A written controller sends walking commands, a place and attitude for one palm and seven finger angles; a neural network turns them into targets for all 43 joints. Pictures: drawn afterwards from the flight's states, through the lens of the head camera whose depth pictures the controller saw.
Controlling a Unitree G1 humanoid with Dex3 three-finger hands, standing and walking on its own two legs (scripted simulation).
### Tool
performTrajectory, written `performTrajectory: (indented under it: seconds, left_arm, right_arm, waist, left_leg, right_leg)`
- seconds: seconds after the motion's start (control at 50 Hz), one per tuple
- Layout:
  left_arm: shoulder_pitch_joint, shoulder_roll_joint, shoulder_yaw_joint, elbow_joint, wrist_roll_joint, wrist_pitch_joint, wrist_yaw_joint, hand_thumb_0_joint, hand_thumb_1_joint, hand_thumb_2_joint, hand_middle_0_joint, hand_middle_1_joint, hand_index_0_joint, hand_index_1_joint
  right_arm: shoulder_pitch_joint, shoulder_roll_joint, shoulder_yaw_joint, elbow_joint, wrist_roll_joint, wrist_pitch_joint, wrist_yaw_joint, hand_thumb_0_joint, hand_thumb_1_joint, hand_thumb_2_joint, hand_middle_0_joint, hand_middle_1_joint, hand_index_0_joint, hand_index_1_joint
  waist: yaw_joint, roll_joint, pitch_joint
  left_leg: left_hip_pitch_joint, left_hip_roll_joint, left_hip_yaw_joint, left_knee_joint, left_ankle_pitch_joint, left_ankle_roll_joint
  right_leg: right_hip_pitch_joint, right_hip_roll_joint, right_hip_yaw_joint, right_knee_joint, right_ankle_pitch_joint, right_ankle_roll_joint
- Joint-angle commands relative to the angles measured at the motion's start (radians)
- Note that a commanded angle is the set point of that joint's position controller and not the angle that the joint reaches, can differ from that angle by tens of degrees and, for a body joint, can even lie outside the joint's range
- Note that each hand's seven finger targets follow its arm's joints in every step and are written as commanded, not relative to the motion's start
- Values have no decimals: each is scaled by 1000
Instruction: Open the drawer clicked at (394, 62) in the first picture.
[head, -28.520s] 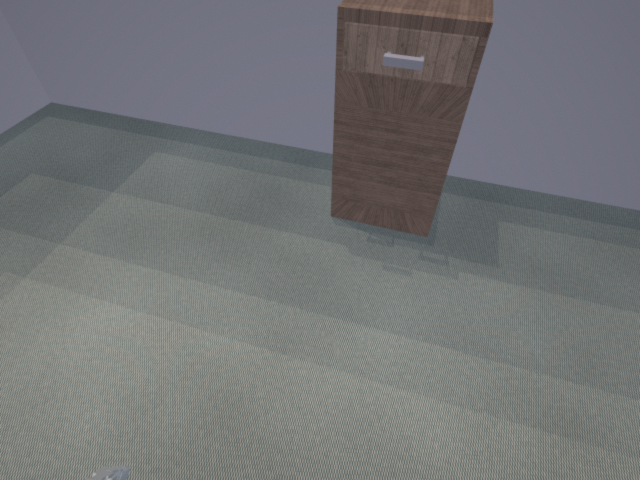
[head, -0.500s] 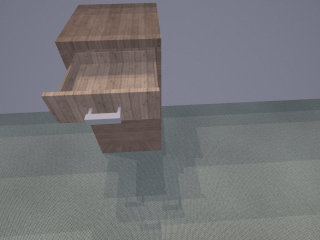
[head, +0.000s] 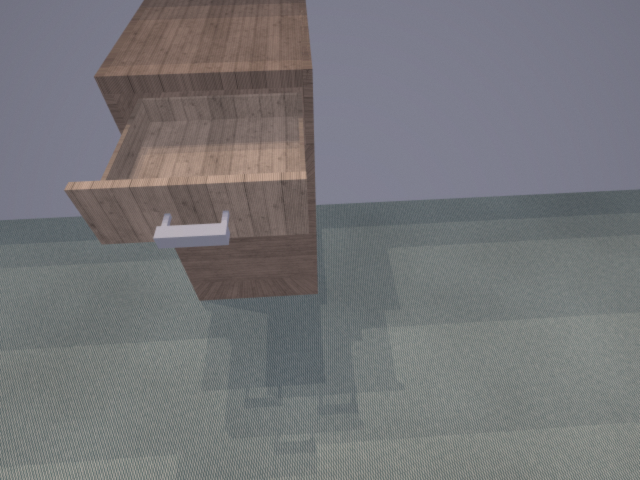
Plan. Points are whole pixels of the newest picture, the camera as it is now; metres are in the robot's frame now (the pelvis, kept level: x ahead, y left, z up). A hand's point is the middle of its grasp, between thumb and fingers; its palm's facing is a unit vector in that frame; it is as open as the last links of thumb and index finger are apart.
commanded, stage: look to check the result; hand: left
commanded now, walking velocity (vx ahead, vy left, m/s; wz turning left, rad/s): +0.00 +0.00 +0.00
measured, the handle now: (194, 226) +0.51 +0.25 -0.02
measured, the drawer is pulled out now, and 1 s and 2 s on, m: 0.29 0.29 0.29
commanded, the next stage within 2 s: stand and wait in 0.20 s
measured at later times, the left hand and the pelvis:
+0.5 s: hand out of the picture +0.07 +0.22 -0.16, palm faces -0.02 -0.95 -0.31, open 7.4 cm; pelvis +0.01 -0.01 +0.00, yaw +0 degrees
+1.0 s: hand out of the picture +0.10 +0.24 -0.16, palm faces -0.03 -0.95 -0.32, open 7.4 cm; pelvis +0.02 +0.00 +0.00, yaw +0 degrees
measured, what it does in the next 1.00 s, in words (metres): stands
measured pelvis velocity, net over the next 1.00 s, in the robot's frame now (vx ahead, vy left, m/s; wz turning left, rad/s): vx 0.02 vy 0.00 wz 0.00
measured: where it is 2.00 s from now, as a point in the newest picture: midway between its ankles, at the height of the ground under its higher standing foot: outside the picture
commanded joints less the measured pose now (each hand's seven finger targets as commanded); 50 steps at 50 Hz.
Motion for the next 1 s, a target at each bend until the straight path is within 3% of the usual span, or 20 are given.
performTrajectory:
  seconds: [0.0,0.2,0.28,0.48,0.8,0.98]
  left_arm:
    - [5,173,30,-47,1,-17,12,0,900,900,-200,-300,-200,-300]
    - [-33,211,38,-57,2,-21,10,0,900,900,-200,-300,-200,-300]
    - [-47,224,41,-59,1,-24,10,0,900,900,-200,-300,-200,-300]
    - [-79,250,42,-66,2,-22,6,0,900,900,-200,-300,-200,-300]
    - [-107,279,43,-72,1,-27,6,0,900,900,-200,-300,-200,-300]
    - [-120,293,42,-77,2,-28,5,0,900,900,-200,-300,-200,-300]
  right_arm:
    - [27,-139,-21,-32,-4,-14,-9,0,-900,-900,200,300,200,300]
    - [-11,-176,-26,-36,-6,-13,-4,0,-900,-900,200,300,200,300]
    - [-27,-190,-28,-40,-6,-14,-4,0,-900,-900,200,300,200,300]
    - [-50,-220,-28,-46,-6,-13,0,0,-900,-900,200,300,200,300]
    - [-83,-261,-30,-54,-5,-21,-1,0,-900,-900,200,300,200,300]
    - [-107,-280,-31,-61,-3,-21,1,0,-900,-900,200,300,200,300]
  waist:
    - [-2,-11,-27]
    - [-2,-14,-39]
    - [-2,-16,-54]
    - [-2,-18,-44]
    - [-1,-10,-95]
    - [-4,-19,-90]
  left_leg:
    - [-3,103,-86,-55,63,20]
    - [10,103,-85,-59,58,18]
    - [22,108,-84,-56,85,17]
    - [19,111,-88,-71,64,16]
    - [56,123,-94,-77,161,15]
    - [70,126,-96,-83,167,15]
  right_leg:
    - [-2,-135,134,-79,79,-1]
    - [10,-142,147,-102,66,4]
    - [26,-147,144,-97,124,5]
    - [24,-145,152,-113,70,8]
    - [72,-152,138,-88,211,4]
    - [64,-153,139,-95,210,6]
